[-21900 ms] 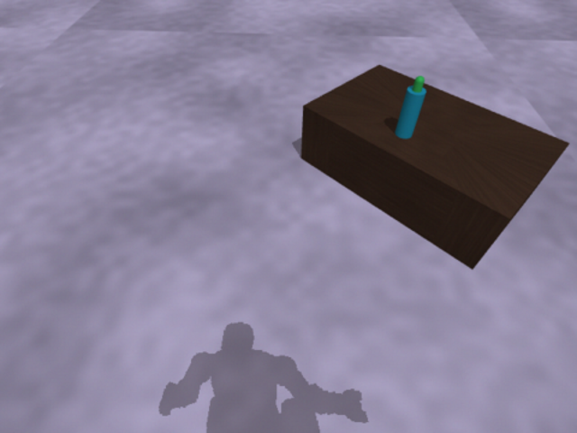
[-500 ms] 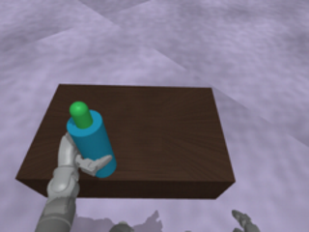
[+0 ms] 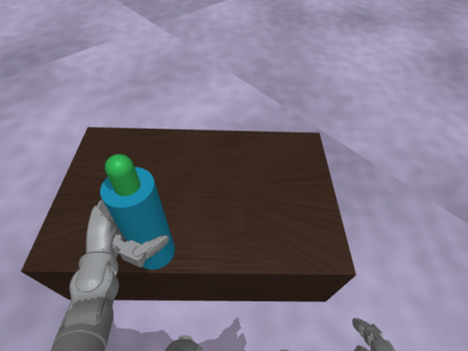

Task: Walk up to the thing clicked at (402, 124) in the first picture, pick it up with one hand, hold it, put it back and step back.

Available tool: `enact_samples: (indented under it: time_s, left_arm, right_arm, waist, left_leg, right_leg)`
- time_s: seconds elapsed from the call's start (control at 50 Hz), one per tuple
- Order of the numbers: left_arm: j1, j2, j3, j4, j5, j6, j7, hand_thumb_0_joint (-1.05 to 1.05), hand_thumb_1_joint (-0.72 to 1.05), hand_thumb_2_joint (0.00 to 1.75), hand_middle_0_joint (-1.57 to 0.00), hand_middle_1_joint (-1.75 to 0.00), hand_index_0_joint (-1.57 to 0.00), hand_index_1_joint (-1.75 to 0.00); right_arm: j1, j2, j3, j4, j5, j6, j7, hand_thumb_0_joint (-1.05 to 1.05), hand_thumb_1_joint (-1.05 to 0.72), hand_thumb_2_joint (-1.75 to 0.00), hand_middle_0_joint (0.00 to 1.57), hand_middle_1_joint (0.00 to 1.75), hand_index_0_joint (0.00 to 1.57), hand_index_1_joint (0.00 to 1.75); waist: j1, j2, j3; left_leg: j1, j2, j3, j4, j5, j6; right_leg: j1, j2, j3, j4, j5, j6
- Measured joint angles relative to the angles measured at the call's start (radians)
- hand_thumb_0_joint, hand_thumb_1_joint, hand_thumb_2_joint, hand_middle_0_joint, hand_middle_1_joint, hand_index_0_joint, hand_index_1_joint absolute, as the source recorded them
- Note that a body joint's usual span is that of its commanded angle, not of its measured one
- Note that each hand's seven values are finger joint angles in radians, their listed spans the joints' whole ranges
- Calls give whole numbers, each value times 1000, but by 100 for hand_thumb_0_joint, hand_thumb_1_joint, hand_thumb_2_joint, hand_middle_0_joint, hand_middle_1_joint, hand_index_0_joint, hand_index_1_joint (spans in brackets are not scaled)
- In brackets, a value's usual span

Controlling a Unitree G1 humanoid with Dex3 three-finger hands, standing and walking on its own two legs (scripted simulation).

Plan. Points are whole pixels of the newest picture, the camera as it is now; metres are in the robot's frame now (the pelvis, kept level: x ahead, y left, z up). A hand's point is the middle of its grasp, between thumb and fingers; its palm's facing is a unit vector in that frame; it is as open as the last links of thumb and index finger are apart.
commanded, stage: hold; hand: left
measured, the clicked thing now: (140, 214) +0.33 +0.17 +0.05
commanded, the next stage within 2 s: crouch in 0.40 s
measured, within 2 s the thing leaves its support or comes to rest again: neither
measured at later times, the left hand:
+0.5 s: hand (141, 223) +0.32 +0.17 +0.03, palm faces +0.08 -1.00 -0.02, open 10.5 cm
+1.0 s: hand (159, 221) +0.39 +0.17 -0.08, palm faces +0.07 -1.00 -0.01, open 10.4 cm
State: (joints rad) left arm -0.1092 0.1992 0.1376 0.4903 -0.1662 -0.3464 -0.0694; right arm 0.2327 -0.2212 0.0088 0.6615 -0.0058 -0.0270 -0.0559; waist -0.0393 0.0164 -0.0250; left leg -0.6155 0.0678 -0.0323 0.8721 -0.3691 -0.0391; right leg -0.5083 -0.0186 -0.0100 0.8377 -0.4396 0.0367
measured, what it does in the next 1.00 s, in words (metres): lowers itself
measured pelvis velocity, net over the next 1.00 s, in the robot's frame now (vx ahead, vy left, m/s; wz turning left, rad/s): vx -0.02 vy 0.00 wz -0.02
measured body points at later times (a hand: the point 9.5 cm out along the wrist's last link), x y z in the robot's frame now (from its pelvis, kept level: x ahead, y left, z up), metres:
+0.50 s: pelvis +0.00 +0.00 +0.00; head +0.04 +0.01 +0.45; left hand +0.31 +0.22 +0.03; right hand +0.12 -0.25 -0.11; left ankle +0.04 +0.14 -0.70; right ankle -0.01 -0.15 -0.70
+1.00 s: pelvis -0.02 +0.00 -0.06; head +0.11 +0.02 +0.37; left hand +0.38 +0.22 -0.08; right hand +0.07 -0.27 -0.17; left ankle +0.04 +0.14 -0.70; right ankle -0.01 -0.15 -0.70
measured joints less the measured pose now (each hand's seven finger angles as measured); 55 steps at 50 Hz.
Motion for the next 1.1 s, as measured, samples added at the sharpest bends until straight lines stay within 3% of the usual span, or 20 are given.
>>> enact_samples:
  time_s: [0.56,0.72,0.96,1.1]
  left_arm:
    - [2,7,-10,-16,3,9,3,-1,-47,112,-66,-105,-69,-105]
    - [-61,1,12,84,0,-27,-11,-1,-44,108,-67,-102,-70,-102]
    - [-336,72,105,413,26,-195,-38,-1,-43,107,-67,-101,-70,-100]
    - [-413,121,152,479,33,-241,-49,-1,-43,108,-67,-101,-70,-100]
  right_arm:
    - [1,3,-1,8,2,-8,-1,1,-92,-91,20,30,20,30]
    - [-12,1,-3,22,-2,-11,5,1,-91,-91,20,30,20,30]
    - [-36,-10,-13,36,-49,-10,45,1,-90,-91,20,30,20,30]
    - [-7,-17,-5,63,-65,11,58,1,-92,-91,20,30,20,30]
  waist:
    - [3,4,4]
    - [-3,-7,6]
    - [-51,-30,-34]
    - [-77,-13,-90]
  left_leg:
    - [2,-1,-2,1,0,-1]
    - [-38,-2,-5,20,0,-2]
    - [-404,5,-27,250,-52,-8]
    - [-629,17,-41,444,-132,-8]
  right_leg:
    - [2,-1,-1,3,-2,-1]
    - [-40,-1,-3,31,-8,-3]
    - [-407,11,-6,272,-71,-8]
    - [-624,26,-5,455,-146,-5]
